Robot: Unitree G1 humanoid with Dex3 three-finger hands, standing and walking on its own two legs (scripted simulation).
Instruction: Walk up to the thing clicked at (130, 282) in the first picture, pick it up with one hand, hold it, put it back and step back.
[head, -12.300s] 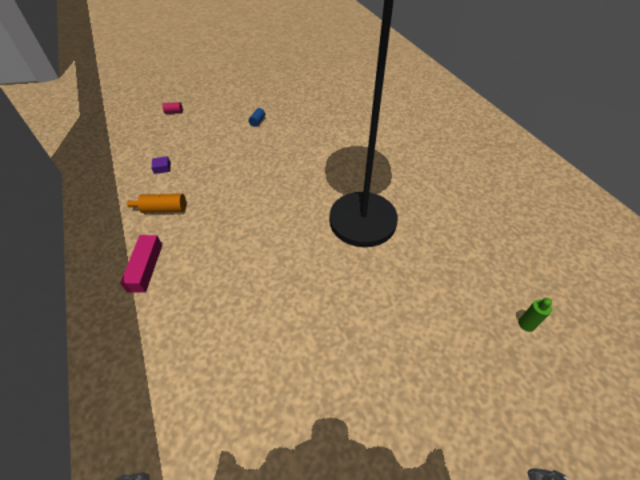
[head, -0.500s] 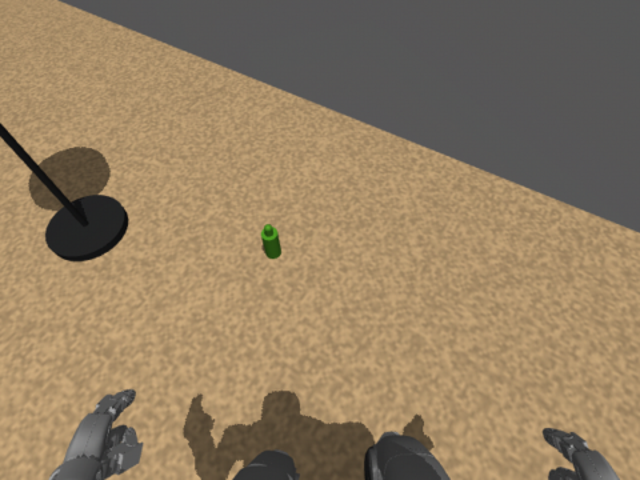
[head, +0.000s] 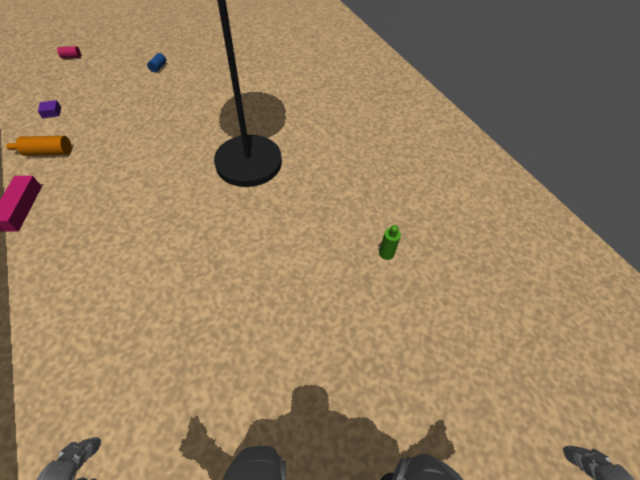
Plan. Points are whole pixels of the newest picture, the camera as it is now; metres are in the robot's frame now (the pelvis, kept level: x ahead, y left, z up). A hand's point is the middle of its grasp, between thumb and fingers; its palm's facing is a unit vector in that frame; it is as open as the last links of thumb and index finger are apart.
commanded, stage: walk up
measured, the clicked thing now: (16, 202) +1.00 +1.24 -0.72
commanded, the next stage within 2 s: none
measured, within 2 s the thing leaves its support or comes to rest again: neither
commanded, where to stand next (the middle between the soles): +0.09 +0.03 m, yaw +43 degrees
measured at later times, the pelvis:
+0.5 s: pelvis +0.03 +0.00 +0.00, yaw +23 degrees
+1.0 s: pelvis +0.03 +0.00 +0.00, yaw +38 degrees
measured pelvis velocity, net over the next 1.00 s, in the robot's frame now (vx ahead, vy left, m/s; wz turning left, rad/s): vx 0.03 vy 0.00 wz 0.66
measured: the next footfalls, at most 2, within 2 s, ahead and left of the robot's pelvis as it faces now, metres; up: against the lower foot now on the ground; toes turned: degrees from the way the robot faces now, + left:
right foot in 0.44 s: +0.14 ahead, -0.08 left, +0.00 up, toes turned +21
left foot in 0.82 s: +0.00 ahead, +0.12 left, +0.00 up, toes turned +44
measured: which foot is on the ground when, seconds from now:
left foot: down 0.00-0.46, up 0.48-0.80, down 0.82-1.00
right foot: down 0.00-0.02, up 0.04-0.42, down 0.44-0.86, up 0.88-1.00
